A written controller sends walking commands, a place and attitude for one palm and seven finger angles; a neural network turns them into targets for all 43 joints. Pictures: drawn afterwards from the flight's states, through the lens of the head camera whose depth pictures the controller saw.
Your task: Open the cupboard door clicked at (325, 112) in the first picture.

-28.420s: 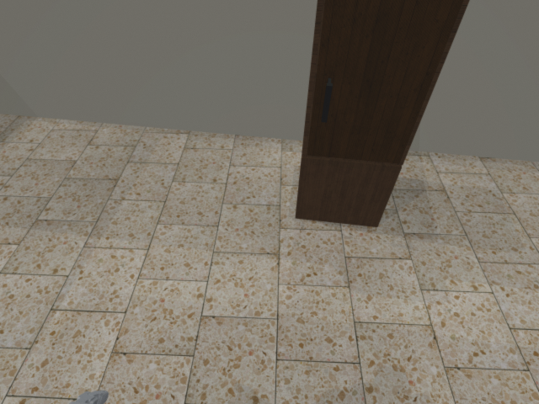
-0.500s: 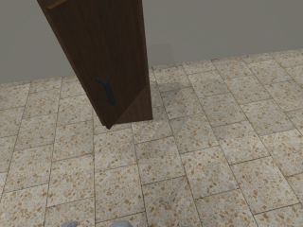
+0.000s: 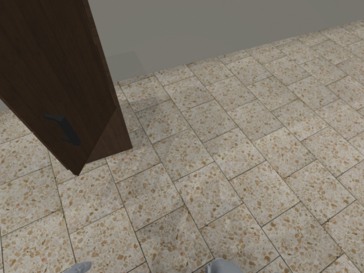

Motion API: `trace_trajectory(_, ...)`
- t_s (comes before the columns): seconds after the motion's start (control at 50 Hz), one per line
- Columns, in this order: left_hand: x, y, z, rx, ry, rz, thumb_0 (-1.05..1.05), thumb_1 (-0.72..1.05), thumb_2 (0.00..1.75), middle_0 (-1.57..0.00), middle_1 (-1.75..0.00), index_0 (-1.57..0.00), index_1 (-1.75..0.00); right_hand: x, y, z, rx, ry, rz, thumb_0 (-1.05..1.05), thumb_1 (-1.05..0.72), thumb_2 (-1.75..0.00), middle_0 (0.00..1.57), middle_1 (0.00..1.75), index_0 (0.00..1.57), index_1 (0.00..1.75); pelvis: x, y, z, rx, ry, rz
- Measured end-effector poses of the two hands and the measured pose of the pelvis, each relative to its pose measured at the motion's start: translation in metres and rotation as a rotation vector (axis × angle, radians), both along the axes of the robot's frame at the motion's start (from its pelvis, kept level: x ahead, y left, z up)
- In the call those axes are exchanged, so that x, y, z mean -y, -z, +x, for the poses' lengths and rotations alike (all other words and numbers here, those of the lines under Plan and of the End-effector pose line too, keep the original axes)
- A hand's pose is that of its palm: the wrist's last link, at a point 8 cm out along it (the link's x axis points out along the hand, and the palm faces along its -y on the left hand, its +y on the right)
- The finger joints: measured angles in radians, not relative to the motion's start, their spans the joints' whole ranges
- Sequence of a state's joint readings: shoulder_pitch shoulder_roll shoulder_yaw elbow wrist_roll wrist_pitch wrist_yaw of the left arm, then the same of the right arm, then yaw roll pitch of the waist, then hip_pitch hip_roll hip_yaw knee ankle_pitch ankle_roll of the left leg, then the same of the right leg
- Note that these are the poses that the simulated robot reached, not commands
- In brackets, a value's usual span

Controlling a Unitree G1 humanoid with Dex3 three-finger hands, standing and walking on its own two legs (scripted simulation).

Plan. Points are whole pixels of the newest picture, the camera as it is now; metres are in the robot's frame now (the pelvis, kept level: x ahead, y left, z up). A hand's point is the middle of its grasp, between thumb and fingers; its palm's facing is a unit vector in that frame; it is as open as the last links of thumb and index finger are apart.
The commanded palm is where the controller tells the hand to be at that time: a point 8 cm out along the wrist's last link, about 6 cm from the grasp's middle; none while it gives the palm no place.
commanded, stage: walk to a spot facing it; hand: left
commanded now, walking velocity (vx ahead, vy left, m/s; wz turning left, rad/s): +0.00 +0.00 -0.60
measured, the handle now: (63, 130) +0.47 +0.40 -0.09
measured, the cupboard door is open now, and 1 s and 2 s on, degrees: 53 53 53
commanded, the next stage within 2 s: turn to face it in 1.78 s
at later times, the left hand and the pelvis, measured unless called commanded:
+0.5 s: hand (136, 242) +0.19 +0.14 -0.17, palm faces -0.30 -0.94 -0.18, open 7.4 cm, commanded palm none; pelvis +0.05 -0.02 +0.00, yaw -19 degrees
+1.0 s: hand (207, 192) +0.34 -0.05 -0.16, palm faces -0.55 -0.81 -0.20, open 7.3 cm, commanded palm none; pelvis +0.17 -0.16 +0.00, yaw -34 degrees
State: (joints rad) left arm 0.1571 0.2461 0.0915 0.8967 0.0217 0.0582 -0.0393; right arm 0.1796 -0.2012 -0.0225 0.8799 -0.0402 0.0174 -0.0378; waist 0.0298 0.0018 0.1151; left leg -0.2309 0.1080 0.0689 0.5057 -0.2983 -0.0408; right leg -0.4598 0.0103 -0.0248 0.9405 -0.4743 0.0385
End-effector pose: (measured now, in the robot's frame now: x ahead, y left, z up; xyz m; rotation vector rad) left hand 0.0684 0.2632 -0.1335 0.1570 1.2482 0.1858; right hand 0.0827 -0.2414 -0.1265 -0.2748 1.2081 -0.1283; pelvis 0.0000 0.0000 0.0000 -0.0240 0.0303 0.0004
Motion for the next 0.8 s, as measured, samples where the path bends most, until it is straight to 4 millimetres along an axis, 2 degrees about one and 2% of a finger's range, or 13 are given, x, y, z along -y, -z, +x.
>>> trace_trajectory(0.06, 0.011, -0.003, 0.026, 0.017, 0.073, 0.021, 0.01, 0.91, 0.90, -0.20, -0.30, -0.20, -0.30, 0.018, 0.010, -0.026, -0.043, 0.076, 0.011, 0.01, -0.90, -0.90, 0.21, 0.30, 0.20, 0.30, 0.010, 0.004, 0.005, 0.004, 0.045, 0.000)
trace_trajectory(0.1, 0.019, 0.001, 0.043, 0.044, 0.121, 0.047, 0.01, 0.91, 0.90, -0.20, -0.30, -0.20, -0.30, 0.034, 0.022, -0.042, -0.065, 0.129, 0.018, 0.01, -0.90, -0.90, 0.21, 0.30, 0.20, 0.30, 0.021, 0.015, 0.009, 0.005, 0.068, 0.022)
trace_trajectory(0.14, 0.027, 0.000, 0.054, 0.054, 0.149, 0.068, 0.01, 0.91, 0.90, -0.20, -0.30, -0.20, -0.30, 0.048, 0.029, -0.055, -0.097, 0.178, 0.010, 0.01, -0.90, -0.90, 0.21, 0.30, 0.20, 0.30, 0.025, 0.018, 0.009, 0.016, 0.089, 0.017)
trace_trajectory(0.24, 0.046, -0.004, 0.065, 0.023, 0.209, 0.073, 0.01, 0.91, 0.90, -0.20, -0.30, -0.20, -0.30, 0.063, 0.019, -0.064, -0.096, 0.268, -0.008, 0.01, -0.91, -0.90, 0.20, 0.30, 0.20, 0.30, 0.029, 0.009, 0.012, 0.023, 0.157, 0.031)
trace_trajectory(0.34, 0.058, 0.001, 0.080, 0.001, 0.272, 0.033, 0.01, 0.91, 0.90, -0.20, -0.30, -0.20, -0.30, 0.058, 0.007, -0.057, -0.024, 0.324, -0.006, 0.01, -0.91, -0.90, 0.20, 0.30, 0.20, 0.30, 0.026, 0.005, 0.021, 0.017, 0.225, 0.034)
trace_trajectory(0.42, 0.061, 0.013, 0.100, 0.002, 0.308, -0.012, 0.01, 0.90, 0.90, -0.20, -0.30, -0.20, -0.30, 0.046, 0.005, -0.056, 0.026, 0.349, -0.020, 0.01, -0.91, -0.90, 0.20, 0.30, 0.20, 0.30, 0.019, 0.012, 0.035, 0.002, 0.271, 0.009)
trace_trajectory(0.52, 0.081, 0.005, 0.144, 0.023, 0.390, -0.053, 0.01, 0.91, 0.90, -0.20, -0.30, -0.20, -0.30, 0.027, -0.005, -0.084, -0.035, 0.410, -0.003, 0.01, -0.91, -0.90, 0.20, 0.30, 0.20, 0.30, 0.025, 0.001, 0.054, 0.000, 0.338, 0.003)
trace_trajectory(0.58, 0.102, -0.003, 0.175, 0.052, 0.444, -0.068, 0.01, 0.91, 0.90, -0.20, -0.30, -0.20, -0.30, 0.018, -0.008, -0.105, -0.103, 0.467, 0.023, 0.01, -0.91, -0.90, 0.20, 0.30, 0.20, 0.30, 0.034, -0.005, 0.068, -0.007, 0.382, 0.002)
trace_trajectory(0.64, 0.131, -0.007, 0.209, 0.070, 0.514, -0.074, 0.01, 0.91, 0.90, -0.20, -0.30, -0.20, -0.30, 0.012, -0.007, -0.126, -0.165, 0.540, 0.053, 0.01, -0.91, -0.90, 0.20, 0.30, 0.20, 0.30, 0.047, -0.006, 0.081, -0.008, 0.429, 0.002)
trace_trajectory(0.74, 0.199, -0.005, 0.269, 0.104, 0.649, -0.070, 0.01, 0.91, 0.90, -0.20, -0.30, -0.20, -0.30, 0.012, 0.006, -0.155, -0.267, 0.668, 0.114, 0.01, -0.91, -0.90, 0.20, 0.30, 0.20, 0.30, 0.082, 0.005, 0.104, -0.002, 0.501, 0.010)
trace_trajectory(0.8, 0.238, 0.003, 0.298, 0.185, 0.685, -0.068, 0.01, 0.91, 0.90, -0.20, -0.30, -0.20, -0.30, 0.024, 0.022, -0.162, -0.325, 0.718, 0.154, 0.01, -0.91, -0.90, 0.20, 0.30, 0.20, 0.30, 0.110, 0.021, 0.117, 0.015, 0.522, 0.025)
